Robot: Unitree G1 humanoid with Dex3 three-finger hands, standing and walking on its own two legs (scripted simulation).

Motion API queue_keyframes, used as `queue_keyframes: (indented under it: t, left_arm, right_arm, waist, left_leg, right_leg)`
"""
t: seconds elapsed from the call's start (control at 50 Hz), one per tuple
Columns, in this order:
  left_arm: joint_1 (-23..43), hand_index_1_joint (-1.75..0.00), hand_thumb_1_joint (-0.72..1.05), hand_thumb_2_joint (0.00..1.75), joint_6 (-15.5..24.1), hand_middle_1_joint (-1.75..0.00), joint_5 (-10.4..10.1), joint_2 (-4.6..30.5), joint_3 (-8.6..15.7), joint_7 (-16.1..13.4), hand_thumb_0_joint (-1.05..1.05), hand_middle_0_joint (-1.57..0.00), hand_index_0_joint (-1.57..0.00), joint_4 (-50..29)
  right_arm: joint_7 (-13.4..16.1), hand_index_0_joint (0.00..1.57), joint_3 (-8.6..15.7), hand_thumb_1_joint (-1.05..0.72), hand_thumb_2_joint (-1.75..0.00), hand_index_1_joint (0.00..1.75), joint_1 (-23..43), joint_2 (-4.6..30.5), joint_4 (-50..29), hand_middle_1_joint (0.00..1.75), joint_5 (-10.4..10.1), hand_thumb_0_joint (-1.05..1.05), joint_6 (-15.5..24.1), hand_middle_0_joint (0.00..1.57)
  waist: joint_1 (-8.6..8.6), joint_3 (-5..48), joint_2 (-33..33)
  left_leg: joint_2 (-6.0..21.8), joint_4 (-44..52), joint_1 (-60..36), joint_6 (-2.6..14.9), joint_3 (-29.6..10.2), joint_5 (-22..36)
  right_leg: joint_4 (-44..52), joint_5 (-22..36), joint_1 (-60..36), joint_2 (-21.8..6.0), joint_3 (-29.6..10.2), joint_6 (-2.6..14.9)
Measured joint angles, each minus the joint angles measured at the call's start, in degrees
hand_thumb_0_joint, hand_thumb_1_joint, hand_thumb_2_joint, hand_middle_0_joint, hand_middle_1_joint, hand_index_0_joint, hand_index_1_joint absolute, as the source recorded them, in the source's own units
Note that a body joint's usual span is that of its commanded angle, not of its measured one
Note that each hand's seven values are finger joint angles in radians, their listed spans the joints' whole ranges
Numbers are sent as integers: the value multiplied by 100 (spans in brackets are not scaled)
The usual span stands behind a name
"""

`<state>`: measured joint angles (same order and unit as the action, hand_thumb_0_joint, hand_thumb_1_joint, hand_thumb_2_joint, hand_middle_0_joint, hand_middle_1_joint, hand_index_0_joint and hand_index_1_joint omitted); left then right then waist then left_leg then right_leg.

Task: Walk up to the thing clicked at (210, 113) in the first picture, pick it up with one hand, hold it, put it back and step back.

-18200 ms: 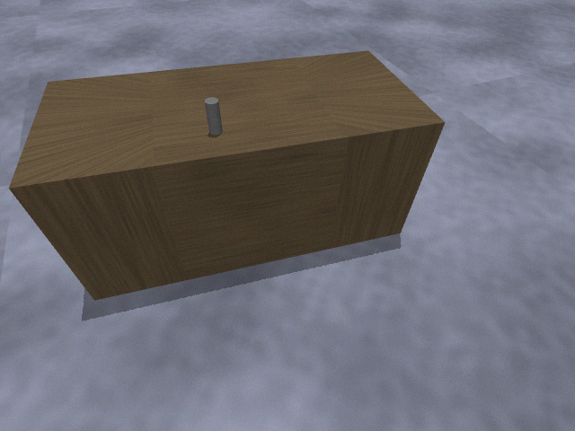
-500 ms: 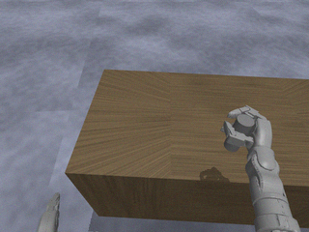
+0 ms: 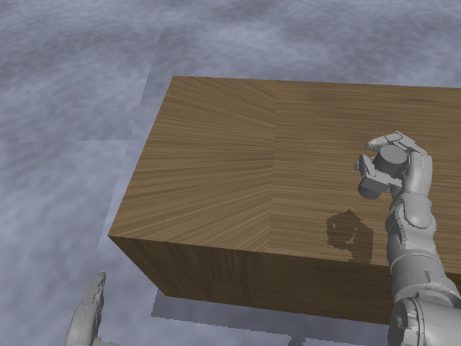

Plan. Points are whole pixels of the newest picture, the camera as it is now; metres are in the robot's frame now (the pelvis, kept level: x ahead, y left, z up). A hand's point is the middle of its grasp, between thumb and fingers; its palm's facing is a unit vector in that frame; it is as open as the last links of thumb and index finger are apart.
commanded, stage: crouch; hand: right
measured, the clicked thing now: (379, 173) +0.44 -0.22 +0.04
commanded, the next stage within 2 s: lower in 0.40 s
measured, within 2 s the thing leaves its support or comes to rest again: rests again in 1.48 s
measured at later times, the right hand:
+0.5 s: hand (375, 164) +0.47 -0.22 +0.03, palm faces +0.25 +0.97 +0.01, open 5.3 cm
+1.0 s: hand (364, 180) +0.47 -0.23 -0.03, palm faces +0.25 +0.97 +0.00, open 5.3 cm
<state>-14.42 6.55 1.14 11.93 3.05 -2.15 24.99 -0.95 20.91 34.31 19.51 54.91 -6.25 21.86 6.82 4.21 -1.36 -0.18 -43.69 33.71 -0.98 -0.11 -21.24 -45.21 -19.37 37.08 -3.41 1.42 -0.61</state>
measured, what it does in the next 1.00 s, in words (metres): lowers itself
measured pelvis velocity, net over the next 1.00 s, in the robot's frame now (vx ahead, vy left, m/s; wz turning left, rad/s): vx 0.00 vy -0.01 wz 0.02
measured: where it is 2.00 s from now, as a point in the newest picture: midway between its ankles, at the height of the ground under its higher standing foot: outside the picture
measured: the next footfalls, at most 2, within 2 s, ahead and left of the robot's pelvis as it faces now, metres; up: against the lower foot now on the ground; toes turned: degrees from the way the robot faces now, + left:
none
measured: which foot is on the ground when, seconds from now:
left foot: down 0.00-1.00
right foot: down 0.00-1.00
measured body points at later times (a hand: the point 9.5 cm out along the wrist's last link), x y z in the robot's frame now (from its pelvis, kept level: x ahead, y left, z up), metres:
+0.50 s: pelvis +0.00 -0.01 -0.03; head +0.09 -0.04 +0.41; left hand +0.14 +0.26 -0.05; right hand +0.45 -0.28 +0.04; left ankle +0.00 +0.13 -0.71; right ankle +0.03 -0.13 -0.71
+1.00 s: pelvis +0.00 -0.01 -0.06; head +0.12 -0.05 +0.38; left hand +0.15 +0.27 -0.06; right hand +0.46 -0.28 -0.03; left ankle +0.00 +0.13 -0.71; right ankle +0.03 -0.13 -0.71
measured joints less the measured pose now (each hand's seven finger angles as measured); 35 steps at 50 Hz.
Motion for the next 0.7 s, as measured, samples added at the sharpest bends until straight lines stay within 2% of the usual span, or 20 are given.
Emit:
queue_keyframes:
  t: [0.2,0.36,0.54,0.62,0.7]
  left_arm:
    - [-185,-6,-55,7,-136,-6,52,73,84,122,-1,-7,-6,-498]
    - [-346,-6,-55,6,-225,-6,83,79,23,181,-1,-7,-6,-914]
    - [-504,-6,-55,6,-361,-6,95,129,77,218,-1,-7,-6,-1296]
    - [-546,-6,-55,7,-403,-6,100,153,61,226,-1,-6,-5,-1388]
    - [-557,-6,-55,7,-439,-5,158,149,7,272,-1,-6,-5,-1577]
  right_arm:
    - [-44,101,179,-17,-112,114,328,222,256,111,133,0,106,101]
    - [-52,101,269,-17,-112,115,503,293,418,111,215,0,140,101]
    - [-16,100,384,-17,-112,115,573,401,393,111,267,0,134,101]
    - [-59,100,391,-17,-112,115,676,441,598,112,280,0,200,101]
    - [-120,100,497,-18,-111,115,631,483,672,112,327,0,264,101]
  waist:
    - [120,107,5]
    - [173,191,12]
    - [226,239,26]
    - [232,277,12]
    - [289,313,12]
  left_leg:
    - [-21,-459,581,-31,7,-157]
    - [-27,-735,920,-47,5,-258]
    - [-32,-977,1180,-59,9,-379]
    - [-36,-1082,1303,-54,16,-433]
    - [-53,-1248,1500,-47,21,-503]
  right_leg:
    - [-540,-198,624,-26,-29,35]
    - [-840,-312,976,-34,-39,54]
    - [-1098,-439,1248,-42,-54,65]
    - [-1204,-490,1375,-46,-66,60]
    - [-1370,-559,1571,-64,-80,51]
